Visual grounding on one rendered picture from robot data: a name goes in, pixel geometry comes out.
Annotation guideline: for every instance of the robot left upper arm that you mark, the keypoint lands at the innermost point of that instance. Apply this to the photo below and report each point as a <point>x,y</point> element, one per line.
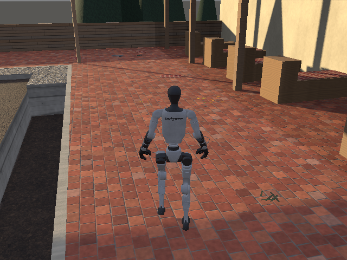
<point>153,123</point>

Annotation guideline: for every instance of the right robot forearm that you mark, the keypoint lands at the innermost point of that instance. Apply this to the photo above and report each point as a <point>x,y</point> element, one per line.
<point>202,142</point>

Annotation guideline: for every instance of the robot right upper arm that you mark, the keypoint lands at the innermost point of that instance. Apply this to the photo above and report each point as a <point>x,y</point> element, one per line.
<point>194,123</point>

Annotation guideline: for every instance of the left robot shin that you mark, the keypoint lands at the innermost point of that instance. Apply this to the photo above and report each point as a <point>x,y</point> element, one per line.
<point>161,190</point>

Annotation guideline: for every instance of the right robot hand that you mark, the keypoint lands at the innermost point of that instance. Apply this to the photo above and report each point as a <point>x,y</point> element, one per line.
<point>201,151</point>

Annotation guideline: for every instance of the left robot foot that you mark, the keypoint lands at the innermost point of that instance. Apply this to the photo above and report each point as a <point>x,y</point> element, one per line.
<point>161,211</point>

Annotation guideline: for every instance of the left robot hand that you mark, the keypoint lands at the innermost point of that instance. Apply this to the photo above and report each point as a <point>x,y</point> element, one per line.
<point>144,152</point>

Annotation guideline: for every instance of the left robot forearm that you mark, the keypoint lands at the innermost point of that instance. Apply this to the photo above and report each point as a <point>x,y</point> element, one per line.
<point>146,143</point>

